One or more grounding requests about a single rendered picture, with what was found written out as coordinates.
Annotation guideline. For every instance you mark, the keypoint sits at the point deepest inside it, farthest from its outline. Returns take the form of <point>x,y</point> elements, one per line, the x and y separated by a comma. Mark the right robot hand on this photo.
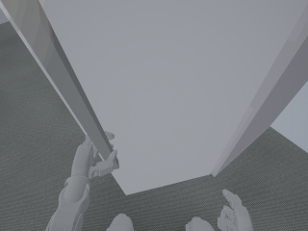
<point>238,219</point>

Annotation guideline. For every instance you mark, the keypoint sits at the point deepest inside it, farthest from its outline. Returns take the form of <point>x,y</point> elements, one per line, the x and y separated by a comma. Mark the left robot thigh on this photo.
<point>121,223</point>

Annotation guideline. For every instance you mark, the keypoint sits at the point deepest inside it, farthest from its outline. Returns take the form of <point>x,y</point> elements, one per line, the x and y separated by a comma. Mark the handle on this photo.
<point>31,20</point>

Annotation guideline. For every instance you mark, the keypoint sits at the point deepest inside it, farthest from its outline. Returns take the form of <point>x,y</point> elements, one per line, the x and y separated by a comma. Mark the left robot hand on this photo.
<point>84,159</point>

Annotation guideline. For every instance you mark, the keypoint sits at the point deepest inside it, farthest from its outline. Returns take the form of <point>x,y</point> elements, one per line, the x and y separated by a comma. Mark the robot left forearm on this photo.
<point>74,200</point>

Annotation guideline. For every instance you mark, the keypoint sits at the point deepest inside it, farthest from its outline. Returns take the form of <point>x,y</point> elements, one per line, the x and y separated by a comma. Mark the right robot thigh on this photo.
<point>198,225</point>

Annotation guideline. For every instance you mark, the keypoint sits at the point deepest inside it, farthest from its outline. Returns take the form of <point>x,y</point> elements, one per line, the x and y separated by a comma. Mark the robot thigh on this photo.
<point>121,223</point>
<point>198,225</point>

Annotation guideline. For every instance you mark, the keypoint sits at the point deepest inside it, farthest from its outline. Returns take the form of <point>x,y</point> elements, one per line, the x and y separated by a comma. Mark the fridge door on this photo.
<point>171,79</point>

